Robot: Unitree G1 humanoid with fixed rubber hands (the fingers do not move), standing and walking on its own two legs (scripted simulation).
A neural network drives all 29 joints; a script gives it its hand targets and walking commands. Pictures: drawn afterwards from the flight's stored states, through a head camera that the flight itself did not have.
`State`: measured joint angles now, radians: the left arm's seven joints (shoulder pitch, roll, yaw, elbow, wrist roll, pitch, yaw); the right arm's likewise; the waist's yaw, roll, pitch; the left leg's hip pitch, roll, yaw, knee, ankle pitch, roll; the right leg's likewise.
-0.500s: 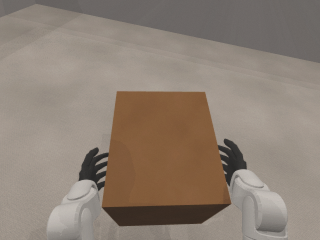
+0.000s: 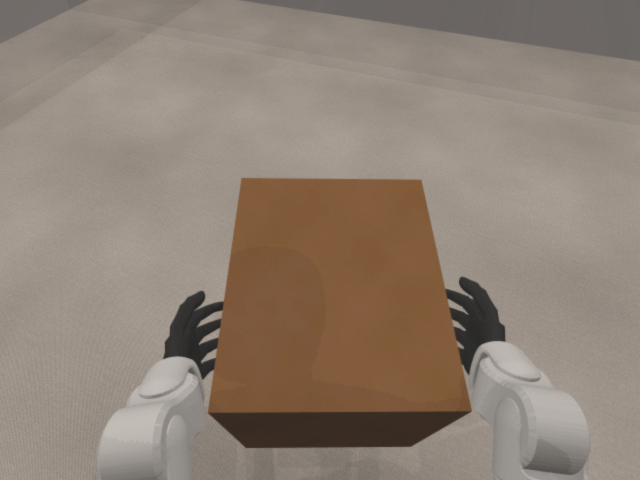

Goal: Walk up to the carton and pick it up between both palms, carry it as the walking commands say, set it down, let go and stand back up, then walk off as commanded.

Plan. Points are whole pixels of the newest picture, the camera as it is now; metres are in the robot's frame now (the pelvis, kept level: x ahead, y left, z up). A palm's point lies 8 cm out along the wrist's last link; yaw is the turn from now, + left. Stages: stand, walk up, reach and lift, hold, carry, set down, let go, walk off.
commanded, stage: carry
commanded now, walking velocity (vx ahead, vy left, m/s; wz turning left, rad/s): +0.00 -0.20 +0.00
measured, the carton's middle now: (330, 319) +0.32 +0.00 +0.01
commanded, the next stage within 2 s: none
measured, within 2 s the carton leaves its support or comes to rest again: neither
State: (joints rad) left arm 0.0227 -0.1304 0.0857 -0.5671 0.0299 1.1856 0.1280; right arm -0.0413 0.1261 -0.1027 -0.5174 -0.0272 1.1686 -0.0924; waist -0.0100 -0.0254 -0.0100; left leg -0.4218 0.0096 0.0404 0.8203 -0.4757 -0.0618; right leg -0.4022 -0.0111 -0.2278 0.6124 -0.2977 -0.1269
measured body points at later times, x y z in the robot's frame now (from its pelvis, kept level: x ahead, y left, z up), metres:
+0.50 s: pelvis -0.08 -0.11 +0.00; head -0.06 -0.11 +0.45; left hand +0.18 +0.03 +0.07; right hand +0.16 -0.29 +0.07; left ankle -0.10 +0.03 -0.68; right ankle -0.07 -0.23 -0.73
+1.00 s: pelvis -0.15 -0.26 -0.01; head -0.15 -0.27 +0.44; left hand +0.11 -0.13 +0.07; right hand +0.08 -0.45 +0.06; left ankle -0.12 -0.04 -0.70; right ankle -0.16 -0.36 -0.73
